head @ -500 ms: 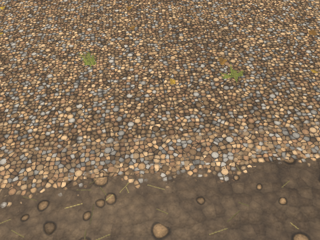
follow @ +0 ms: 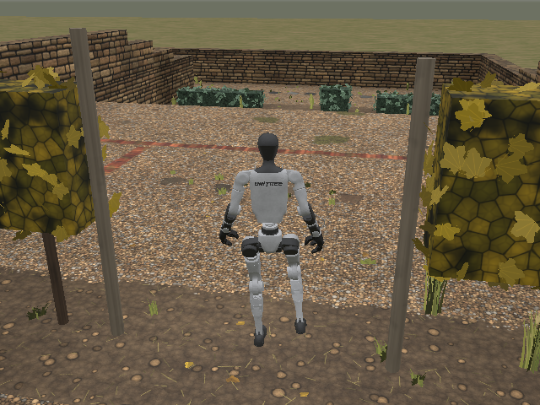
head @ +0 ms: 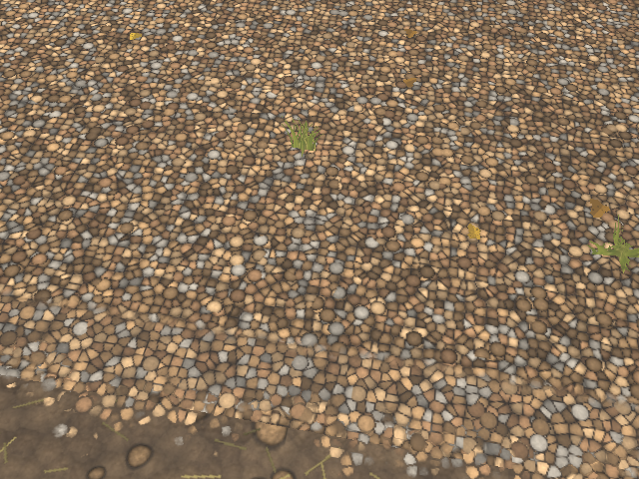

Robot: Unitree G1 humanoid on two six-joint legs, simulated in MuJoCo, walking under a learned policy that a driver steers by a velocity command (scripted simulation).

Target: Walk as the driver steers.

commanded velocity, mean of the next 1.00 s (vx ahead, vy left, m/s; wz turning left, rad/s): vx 0.50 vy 0.00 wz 0.20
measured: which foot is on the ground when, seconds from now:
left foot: down 0.00-0.30, up 0.32-0.76, down 0.78-1.00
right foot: up 0.00-0.26, down 0.28-0.78, up 0.80-1.00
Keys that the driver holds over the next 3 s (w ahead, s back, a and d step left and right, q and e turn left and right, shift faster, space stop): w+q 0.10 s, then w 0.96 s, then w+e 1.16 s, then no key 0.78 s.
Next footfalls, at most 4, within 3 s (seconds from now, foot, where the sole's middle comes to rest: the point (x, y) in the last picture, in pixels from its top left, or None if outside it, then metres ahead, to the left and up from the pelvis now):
0.28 right None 0.35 -0.14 -0.78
0.78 left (247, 416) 0.58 0.15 -0.78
1.32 right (332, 285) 0.91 -0.04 -0.78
1.80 left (261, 200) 1.20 0.14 -0.78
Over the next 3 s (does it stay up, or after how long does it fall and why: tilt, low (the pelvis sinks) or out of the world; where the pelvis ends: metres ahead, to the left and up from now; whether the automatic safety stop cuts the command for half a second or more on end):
stays up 1.40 -0.11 -0.01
